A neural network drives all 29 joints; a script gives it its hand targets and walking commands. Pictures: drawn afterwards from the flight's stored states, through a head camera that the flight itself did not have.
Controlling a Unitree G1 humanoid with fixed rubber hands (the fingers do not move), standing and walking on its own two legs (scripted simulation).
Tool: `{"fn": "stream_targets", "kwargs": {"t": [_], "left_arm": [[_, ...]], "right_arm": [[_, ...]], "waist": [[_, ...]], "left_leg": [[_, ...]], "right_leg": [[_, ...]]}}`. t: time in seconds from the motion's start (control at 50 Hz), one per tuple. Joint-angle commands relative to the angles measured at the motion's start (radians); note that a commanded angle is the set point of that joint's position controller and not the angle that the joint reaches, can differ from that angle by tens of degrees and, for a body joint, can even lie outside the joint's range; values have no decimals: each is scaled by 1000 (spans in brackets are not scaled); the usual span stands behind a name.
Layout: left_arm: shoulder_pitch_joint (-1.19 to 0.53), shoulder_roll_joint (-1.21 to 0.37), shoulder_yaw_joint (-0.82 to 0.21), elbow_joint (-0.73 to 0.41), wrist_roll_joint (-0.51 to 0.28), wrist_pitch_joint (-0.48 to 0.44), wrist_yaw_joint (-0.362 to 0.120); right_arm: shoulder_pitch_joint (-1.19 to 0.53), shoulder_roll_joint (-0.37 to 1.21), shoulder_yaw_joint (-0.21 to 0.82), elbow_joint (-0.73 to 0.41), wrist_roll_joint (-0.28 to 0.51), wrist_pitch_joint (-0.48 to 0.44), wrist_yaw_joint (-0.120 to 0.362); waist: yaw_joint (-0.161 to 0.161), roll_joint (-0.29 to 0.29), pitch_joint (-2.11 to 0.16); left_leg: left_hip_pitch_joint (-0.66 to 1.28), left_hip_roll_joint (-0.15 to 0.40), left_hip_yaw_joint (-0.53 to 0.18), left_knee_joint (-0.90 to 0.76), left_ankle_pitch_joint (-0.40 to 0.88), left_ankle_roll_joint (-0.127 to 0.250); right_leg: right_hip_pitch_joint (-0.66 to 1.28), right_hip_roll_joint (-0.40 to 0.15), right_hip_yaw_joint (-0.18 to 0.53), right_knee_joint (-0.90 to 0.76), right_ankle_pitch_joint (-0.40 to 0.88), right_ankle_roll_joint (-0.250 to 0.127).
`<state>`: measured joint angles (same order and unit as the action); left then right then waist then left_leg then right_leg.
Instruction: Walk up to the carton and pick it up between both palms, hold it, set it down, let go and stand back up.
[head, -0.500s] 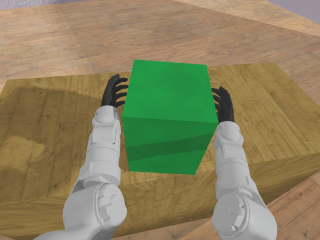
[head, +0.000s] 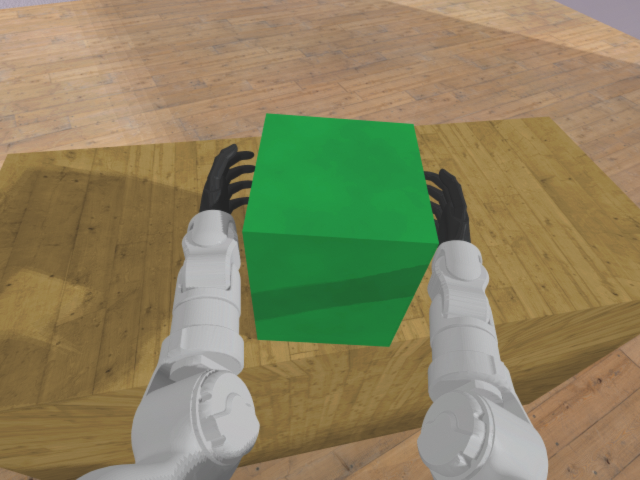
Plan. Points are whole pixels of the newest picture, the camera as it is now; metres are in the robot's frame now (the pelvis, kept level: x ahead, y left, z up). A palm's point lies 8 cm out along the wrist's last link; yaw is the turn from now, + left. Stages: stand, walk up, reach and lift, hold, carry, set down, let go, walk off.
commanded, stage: set down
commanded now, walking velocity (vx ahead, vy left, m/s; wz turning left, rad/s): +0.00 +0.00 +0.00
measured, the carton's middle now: (331, 237) +0.45 +0.02 +0.04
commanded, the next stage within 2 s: none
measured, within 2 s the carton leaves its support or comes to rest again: neither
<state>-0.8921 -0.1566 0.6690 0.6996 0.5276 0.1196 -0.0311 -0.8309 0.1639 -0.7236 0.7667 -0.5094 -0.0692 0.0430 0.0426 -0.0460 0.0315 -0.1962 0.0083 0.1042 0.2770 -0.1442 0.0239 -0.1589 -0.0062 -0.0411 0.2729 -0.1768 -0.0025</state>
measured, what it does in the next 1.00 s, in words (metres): stands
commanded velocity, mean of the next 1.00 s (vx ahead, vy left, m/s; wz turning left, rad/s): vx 0.00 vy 0.00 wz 0.00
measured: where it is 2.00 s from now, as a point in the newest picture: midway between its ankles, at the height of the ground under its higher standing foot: outside the picture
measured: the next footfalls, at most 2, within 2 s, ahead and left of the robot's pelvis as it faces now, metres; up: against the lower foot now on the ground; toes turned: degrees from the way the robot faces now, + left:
none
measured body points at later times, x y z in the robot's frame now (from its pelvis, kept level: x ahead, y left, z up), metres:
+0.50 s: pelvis -0.01 +0.00 +0.00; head +0.05 +0.02 +0.44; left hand +0.45 +0.17 +0.10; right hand +0.45 -0.13 +0.10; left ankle +0.00 +0.10 -0.75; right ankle -0.03 -0.11 -0.75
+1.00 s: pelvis -0.02 -0.01 -0.01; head +0.04 +0.01 +0.43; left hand +0.45 +0.21 +0.12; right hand +0.48 -0.16 +0.13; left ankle +0.00 +0.10 -0.75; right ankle -0.03 -0.11 -0.75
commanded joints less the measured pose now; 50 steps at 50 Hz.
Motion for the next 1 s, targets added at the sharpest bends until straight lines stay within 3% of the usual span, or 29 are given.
{"fn": "stream_targets", "kwargs": {"t": [0.0, 0.22, 0.32, 0.44, 0.52, 0.6, 0.74, 0.88, 0.98], "left_arm": [[-311, -304, -180, 79, 9, 10, -61], [-316, -226, -157, 82, 3, -5, -46], [-320, -39, -129, 82, -26, -25, 8], [-452, 205, -308, 164, -244, -90, 148], [-532, 309, -382, 290, -364, -138, 187], [-574, 387, -431, 409, -451, -193, 192], [-598, 444, -518, 543, -572, -251, 162], [-670, 485, -613, 498, -680, -248, 138], [-725, 526, -686, 484, -760, -217, 129]], "right_arm": [[-389, 342, 222, 61, -26, 0, 119], [-368, 269, 196, 61, -25, 19, 109], [-351, 78, 164, 71, 12, 22, 69], [-468, -183, 309, 171, 245, 7, -38], [-547, -254, 420, 244, 381, 6, -87], [-602, -335, 508, 318, 498, -9, -116], [-662, -481, 606, 433, 643, -59, -135], [-709, -575, 659, 469, 752, -56, -121], [-755, -597, 719, 466, 830, -3, -96]], "waist": [[13, 29, -361], [10, 32, -363], [10, 32, -384], [7, 63, -565], [27, 49, -708], [41, 48, -820], [24, 66, -869], [-10, 85, -873], [-15, 85, -865]], "left_leg": [[256, -2, 26, 44, 367, 3], [252, -6, 24, 48, 367, 4], [241, -7, 26, 53, 374, 0], [130, 2, 10, 103, 375, -20], [-5, 11, -2, 141, 318, -24], [-56, 19, -20, 191, 348, -45], [19, 28, -49, 266, 499, -91], [66, 29, -70, 274, 508, -107], [6, 22, -83, 245, 385, -87]], "right_leg": [[2, 28, -66, -12, 169, 63], [-18, 33, -60, -11, 158, 65], [-19, 37, -49, -11, 172, 63], [-60, 50, -11, 14, 232, 33], [-46, 43, 18, 61, 295, 22], [-53, 42, 22, 106, 354, 15], [-156, 60, -3, 128, 409, 1], [-235, 70, -19, 121, 365, -6], [-233, 56, -9, 125, 304, -6]]}}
